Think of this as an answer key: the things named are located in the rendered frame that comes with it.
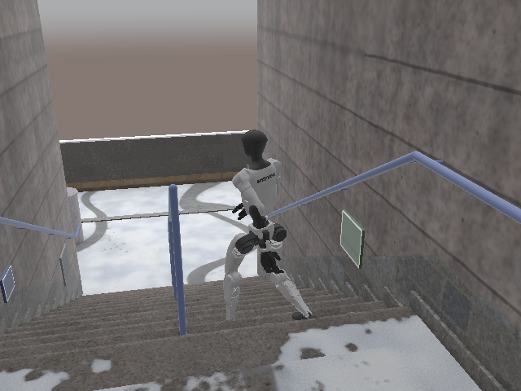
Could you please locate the stairs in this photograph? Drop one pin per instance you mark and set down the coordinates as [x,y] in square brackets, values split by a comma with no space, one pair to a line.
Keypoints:
[152,313]

